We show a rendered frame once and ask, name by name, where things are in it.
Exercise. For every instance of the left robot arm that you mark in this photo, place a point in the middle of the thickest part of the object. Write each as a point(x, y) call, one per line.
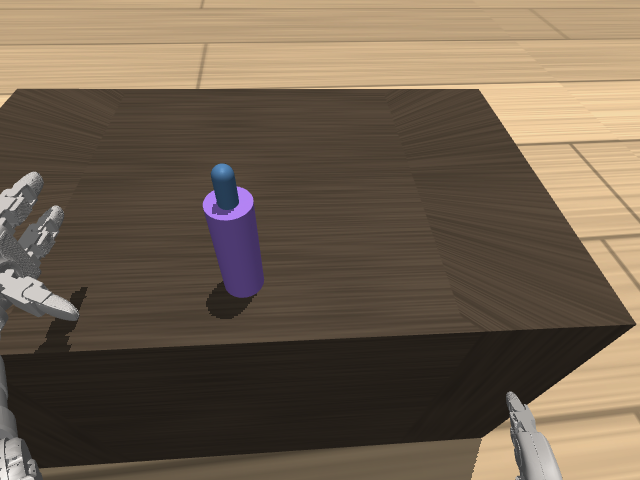
point(16, 462)

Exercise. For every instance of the right robot hand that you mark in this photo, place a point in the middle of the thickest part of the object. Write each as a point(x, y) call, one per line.
point(533, 454)

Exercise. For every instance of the bottle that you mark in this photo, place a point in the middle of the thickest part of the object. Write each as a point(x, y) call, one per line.
point(230, 215)

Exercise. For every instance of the left robot hand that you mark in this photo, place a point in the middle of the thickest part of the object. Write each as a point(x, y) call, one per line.
point(20, 260)

